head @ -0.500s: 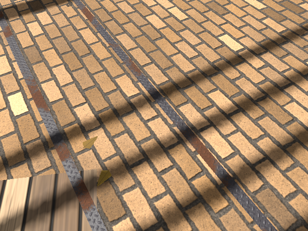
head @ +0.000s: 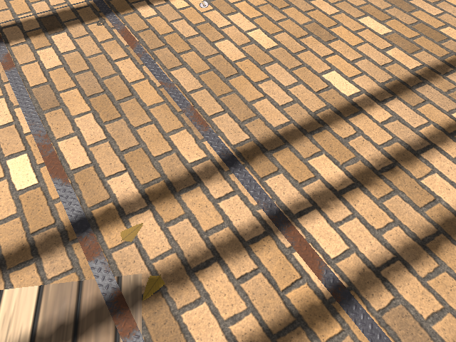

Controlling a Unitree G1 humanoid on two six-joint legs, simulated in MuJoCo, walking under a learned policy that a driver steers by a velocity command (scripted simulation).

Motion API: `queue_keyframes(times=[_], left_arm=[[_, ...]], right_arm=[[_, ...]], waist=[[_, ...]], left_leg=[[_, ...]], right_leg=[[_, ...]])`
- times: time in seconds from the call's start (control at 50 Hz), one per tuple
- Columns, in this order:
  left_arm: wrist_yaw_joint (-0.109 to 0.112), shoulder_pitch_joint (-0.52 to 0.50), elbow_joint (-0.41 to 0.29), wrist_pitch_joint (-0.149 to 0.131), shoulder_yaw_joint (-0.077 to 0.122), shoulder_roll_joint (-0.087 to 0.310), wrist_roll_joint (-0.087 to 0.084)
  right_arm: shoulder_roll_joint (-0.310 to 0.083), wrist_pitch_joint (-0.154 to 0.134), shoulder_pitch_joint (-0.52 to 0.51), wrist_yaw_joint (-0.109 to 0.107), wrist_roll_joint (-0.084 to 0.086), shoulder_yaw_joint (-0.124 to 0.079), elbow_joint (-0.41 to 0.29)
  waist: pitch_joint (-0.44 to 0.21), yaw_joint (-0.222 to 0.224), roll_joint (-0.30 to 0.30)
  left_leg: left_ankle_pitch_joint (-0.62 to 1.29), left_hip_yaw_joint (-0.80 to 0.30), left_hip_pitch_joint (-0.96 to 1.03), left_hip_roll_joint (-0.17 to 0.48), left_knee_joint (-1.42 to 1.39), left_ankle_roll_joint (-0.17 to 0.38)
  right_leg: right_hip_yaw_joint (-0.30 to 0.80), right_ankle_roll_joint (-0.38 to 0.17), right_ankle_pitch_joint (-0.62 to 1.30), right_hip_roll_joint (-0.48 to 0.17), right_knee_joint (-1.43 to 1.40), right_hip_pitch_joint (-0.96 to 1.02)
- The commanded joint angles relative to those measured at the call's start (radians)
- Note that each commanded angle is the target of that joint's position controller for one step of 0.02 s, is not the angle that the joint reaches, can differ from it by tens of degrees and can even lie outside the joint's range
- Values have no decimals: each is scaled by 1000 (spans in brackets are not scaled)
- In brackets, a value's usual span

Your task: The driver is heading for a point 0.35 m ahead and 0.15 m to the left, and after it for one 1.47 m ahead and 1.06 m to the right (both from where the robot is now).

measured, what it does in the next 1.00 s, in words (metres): walks ahead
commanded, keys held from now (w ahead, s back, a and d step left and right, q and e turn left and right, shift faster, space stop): no key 0.44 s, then w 0.12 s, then w+q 0.44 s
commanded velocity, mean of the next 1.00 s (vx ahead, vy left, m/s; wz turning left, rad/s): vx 0.17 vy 0.00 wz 0.14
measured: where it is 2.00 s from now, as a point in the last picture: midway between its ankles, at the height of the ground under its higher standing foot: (201, 261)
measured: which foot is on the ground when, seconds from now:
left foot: down 0.00-0.68, up 0.70-1.00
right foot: down 0.00-1.00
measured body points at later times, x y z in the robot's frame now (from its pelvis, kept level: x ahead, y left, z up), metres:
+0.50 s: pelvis +0.00 +0.00 +0.00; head +0.00 +0.01 +0.45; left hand +0.05 +0.26 -0.15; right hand +0.00 -0.24 -0.15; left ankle -0.05 +0.12 -0.74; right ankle +0.03 -0.13 -0.73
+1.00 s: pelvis +0.15 -0.02 +0.00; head +0.17 -0.02 +0.45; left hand +0.03 +0.20 -0.14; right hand +0.34 -0.24 -0.12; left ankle +0.26 +0.16 -0.67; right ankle +0.04 -0.13 -0.74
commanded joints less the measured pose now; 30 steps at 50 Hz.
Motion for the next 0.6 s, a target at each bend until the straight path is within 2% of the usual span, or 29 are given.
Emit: queue_keyframes(times=[0.02, 0.44, 0.46, 0.48, 0.5, 0.52, 0.54, 0.56, 0.58, 0.6], left_arm=[[7, -6, -13, -3, 18, 104, -1], [14, 1, 107, 2, 6, 90, 0], [14, 18, 118, 3, 3, 79, 0], [15, 22, 122, 4, 4, 81, -4], [15, 21, 120, 2, 7, 84, -8], [12, -3, 108, -7, 8, 84, -7], [4, -33, 90, -23, 5, 70, -7], [-6, -48, 75, -40, 1, 54, -10], [-15, -53, 67, -57, 2, 53, -17], [-23, -47, 61, -73, 3, 54, -23]], right_arm=[[-112, -5, 45, -2, 0, -21, -13], [-81, -7, 106, -10, -3, -8, 56], [-76, -5, 128, -12, -1, -8, 67], [-93, -2, 137, -15, 5, -14, 69], [-125, 1, 130, -19, 10, -24, 60], [-148, -1, 142, -22, 15, -33, 52], [-181, -7, 163, -23, 22, -46, 49], [-205, -17, 167, -23, 29, -58, 48], [-187, -27, 158, -21, 28, -56, 42], [-166, -34, 142, -16, 28, -53, 33]], waist=[[-45, 0, 5], [6, 9, 5], [-14, 8, 13], [4, 5, 32], [35, 1, 69], [75, -13, 104], [109, -28, 161], [145, -34, 191], [170, -25, 178], [180, -11, 167]], left_leg=[[286, -26, -94, 35, -102, 15], [142, -14, -119, 21, -152, 15], [37, -11, -112, 15, -165, 21], [-119, -27, -127, 18, -182, 40], [-286, -73, -143, 44, -208, 72], [-423, -154, -149, 100, -258, 110], [-503, -273, -136, 192, -320, 160], [-509, -380, -147, 282, -360, 211], [-456, -430, -138, 319, -368, 237], [-384, -426, -115, 316, -351, 234]], right_leg=[[23, -39, 283, -25, -33, 140], [17, -26, 162, -19, -75, 117], [-1, -26, 60, -3, -69, 122], [-32, -27, -87, 25, -35, 94], [-65, -29, -232, 54, 17, 32], [-82, -32, -289, 65, 82, -50], [-97, -35, -249, 60, 185, -128], [-67, -48, -201, 14, 275, -174], [-41, -62, -212, -18, 313, -220], [-27, -75, -250, -36, 294, -242]])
